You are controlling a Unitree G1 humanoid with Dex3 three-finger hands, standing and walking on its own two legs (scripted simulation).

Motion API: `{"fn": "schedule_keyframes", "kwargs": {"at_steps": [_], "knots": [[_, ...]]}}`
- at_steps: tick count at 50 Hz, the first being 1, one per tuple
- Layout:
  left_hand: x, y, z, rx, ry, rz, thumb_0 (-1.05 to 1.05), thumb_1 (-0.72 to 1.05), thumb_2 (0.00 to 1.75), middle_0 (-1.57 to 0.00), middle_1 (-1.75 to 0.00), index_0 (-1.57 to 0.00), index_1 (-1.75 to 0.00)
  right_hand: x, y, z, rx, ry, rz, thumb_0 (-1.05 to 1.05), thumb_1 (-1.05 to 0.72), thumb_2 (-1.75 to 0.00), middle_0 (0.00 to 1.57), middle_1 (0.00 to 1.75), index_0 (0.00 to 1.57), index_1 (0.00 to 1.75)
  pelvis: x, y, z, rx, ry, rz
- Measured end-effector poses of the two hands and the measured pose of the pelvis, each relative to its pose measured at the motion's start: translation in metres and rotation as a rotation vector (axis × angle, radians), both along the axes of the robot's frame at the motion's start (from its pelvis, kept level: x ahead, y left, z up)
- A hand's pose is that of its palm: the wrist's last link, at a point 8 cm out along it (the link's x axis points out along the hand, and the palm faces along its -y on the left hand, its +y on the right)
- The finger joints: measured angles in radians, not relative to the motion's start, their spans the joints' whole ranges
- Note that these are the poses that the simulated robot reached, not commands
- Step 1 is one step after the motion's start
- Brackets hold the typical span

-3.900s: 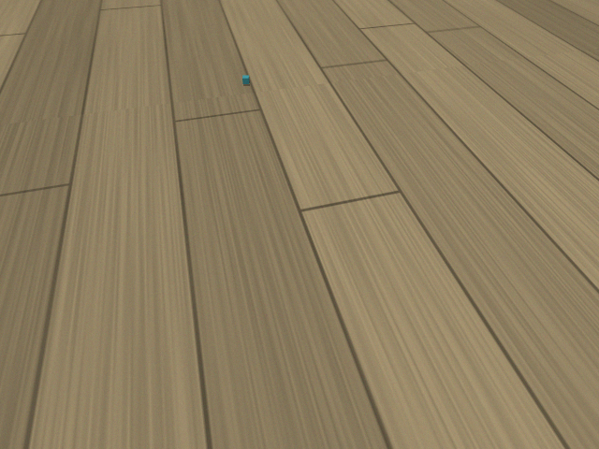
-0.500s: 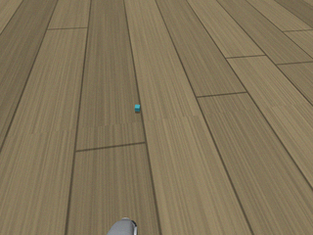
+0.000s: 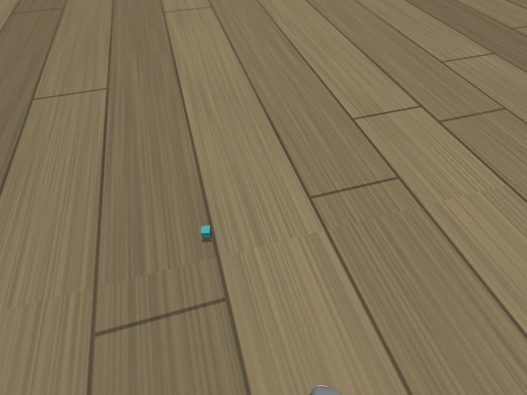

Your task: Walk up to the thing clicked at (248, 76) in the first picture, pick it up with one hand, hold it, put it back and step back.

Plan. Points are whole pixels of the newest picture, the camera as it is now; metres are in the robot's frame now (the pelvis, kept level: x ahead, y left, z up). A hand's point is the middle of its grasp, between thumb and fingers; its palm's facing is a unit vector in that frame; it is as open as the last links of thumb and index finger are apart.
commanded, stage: walk up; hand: left
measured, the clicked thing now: (206, 231) +0.92 +0.26 -0.74
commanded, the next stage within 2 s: none
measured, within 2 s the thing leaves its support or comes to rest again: neither
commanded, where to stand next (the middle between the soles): +0.55 +0.01 m, yaw +2 degrees
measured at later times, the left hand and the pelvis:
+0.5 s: hand (105, 381) +0.19 +0.27 -0.15, palm faces +0.05 -0.93 -0.36, open 7.3 cm; pelvis +0.17 +0.00 -0.01, yaw +4 degrees
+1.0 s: hand (121, 278) +0.37 +0.29 -0.12, palm faces -0.05 -0.90 -0.42, open 7.3 cm; pelvis +0.32 +0.00 +0.00, yaw +1 degrees
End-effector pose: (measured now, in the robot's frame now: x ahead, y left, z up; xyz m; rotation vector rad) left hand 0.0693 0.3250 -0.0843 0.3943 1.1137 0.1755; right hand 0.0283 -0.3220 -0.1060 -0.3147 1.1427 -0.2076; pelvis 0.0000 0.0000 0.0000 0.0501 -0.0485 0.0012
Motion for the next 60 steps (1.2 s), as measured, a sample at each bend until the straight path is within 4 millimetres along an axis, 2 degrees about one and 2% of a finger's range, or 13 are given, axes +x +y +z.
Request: {"fn": "schedule_keyframes", "kwargs": {"at_steps": [3, 5, 9, 13, 20, 28, 31, 37, 43, 47, 53, 56, 60], "knots": [[0.032, -0.014, 0.002, 0.036, -0.04, 0.006, 0.01, 0.91, 0.9, -0.2, -0.3, -0.21, -0.3, 0.023, -0.018, -0.019, 0.007, 0.042, 0.0, 0.0, -0.9, -0.9, 0.2, 0.3, 0.2, 0.3, 0.027, -0.016, -0.009, -0.032, -0.001, 0.009], [0.045, -0.023, 0.007, 0.044, -0.072, 0.015, 0.01, 0.91, 0.9, -0.2, -0.3, -0.21, -0.3, 0.042, -0.021, -0.024, 0.017, 0.065, 0.016, 0.0, -0.9, -0.9, 0.2, 0.3, 0.2, 0.3, 0.041, -0.024, -0.008, -0.025, -0.006, 0.015], [0.056, -0.039, 0.018, 0.033, -0.065, 0.052, 0.01, 0.91, 0.9, -0.2, -0.3, -0.21, -0.3, 0.087, -0.022, -0.016, 0.041, 0.047, 0.041, 0.01, -0.9, -0.9, 0.2, 0.3, 0.2, 0.3, 0.067, -0.03, 0.005, -0.012, -0.011, 0.008], [0.062, -0.044, 0.018, 0.025, -0.018, 0.064, 0.01, 0.91, 0.9, -0.21, -0.3, -0.21, -0.3, 0.129, -0.022, -0.007, 0.048, 0.001, 0.054, 0.0, -0.9, -0.9, 0.2, 0.3, 0.2, 0.3, 0.091, -0.031, 0.011, -0.029, -0.013, 0.008], [0.083, -0.031, 0.0, -0.007, 0.0, 0.1, 0.01, 0.9, 0.9, -0.21, -0.3, -0.21, -0.3, 0.19, -0.011, 0.005, 0.015, 0.012, 0.108, 0.0, -0.9, -0.9, 0.2, 0.3, 0.2, 0.3, 0.134, -0.023, 0.007, -0.072, -0.016, 0.045], [0.126, 0.002, -0.045, -0.051, 0.059, 0.12, 0.01, 0.91, 0.9, -0.21, -0.3, -0.21, -0.3, 0.268, 0.02, 0.017, -0.059, -0.082, 0.141, 0.0, -0.9, -0.9, 0.2, 0.3, 0.2, 0.3, 0.19, 0.009, -0.013, -0.055, -0.02, 0.05], [0.15, 0.005, -0.044, -0.066, 0.079, 0.092, 0.01, 0.91, 0.9, -0.2, -0.3, -0.21, -0.3, 0.277, 0.028, 0.027, -0.061, -0.114, 0.106, 0.0, -0.9, -0.9, 0.2, 0.3, 0.2, 0.3, 0.206, 0.017, -0.007, -0.072, -0.028, 0.048], [0.194, 0.014, -0.029, -0.07, 0.053, 0.07, 0.01, 0.91, 0.9, -0.2, -0.3, -0.21, -0.3, 0.279, 0.035, 0.035, -0.057, -0.062, 0.075, 0.0, -0.9, -0.9, 0.2, 0.3, 0.2, 0.3, 0.236, 0.022, 0.007, -0.056, -0.03, 0.042], [0.227, 0.018, -0.013, -0.032, 0.087, 0.061, 0.01, 0.91, 0.9, -0.2, -0.3, -0.21, -0.3, 0.285, 0.027, 0.025, -0.03, -0.011, 0.038, 0.0, -0.9, -0.9, 0.21, 0.3, 0.2, 0.3, 0.27, 0.019, 0.01, -0.04, -0.019, 0.025], [0.26, 0.012, -0.003, 0.002, 0.084, 0.048, 0.01, 0.91, 0.9, -0.2, -0.3, -0.21, -0.3, 0.296, 0.014, 0.011, -0.005, 0.025, 0.017, 0.0, -0.9, -0.9, 0.21, 0.3, 0.2, 0.3, 0.296, 0.009, 0.007, -0.024, -0.007, 0.018], [0.32, -0.012, 0.004, 0.059, -0.004, 0.025, 0.01, 0.91, 0.9, -0.2, -0.3, -0.21, -0.3, 0.33, -0.007, -0.021, 0.032, 0.07, 0.01, 0.0, -0.9, -0.9, 0.2, 0.3, 0.2, 0.3, 0.334, -0.014, -0.005, -0.043, -0.012, 0.019], [0.338, -0.024, 0.012, 0.05, -0.049, 0.035, 0.01, 0.91, 0.9, -0.2, -0.3, -0.21, -0.3, 0.355, -0.006, -0.021, 0.051, 0.076, 0.037, 0.0, -0.9, -0.9, 0.2, 0.3, 0.2, 0.3, 0.349, -0.019, 0.0, -0.019, -0.018, 0.013], [0.35, -0.033, 0.02, 0.038, -0.057, 0.048, 0.01, 0.91, 0.9, -0.21, -0.3, -0.21, -0.3, 0.392, -0.006, -0.013, 0.061, 0.034, 0.053, 0.0, -0.9, -0.9, 0.2, 0.3, 0.2, 0.3, 0.368, -0.02, 0.008, -0.02, -0.026, 0.011]]}}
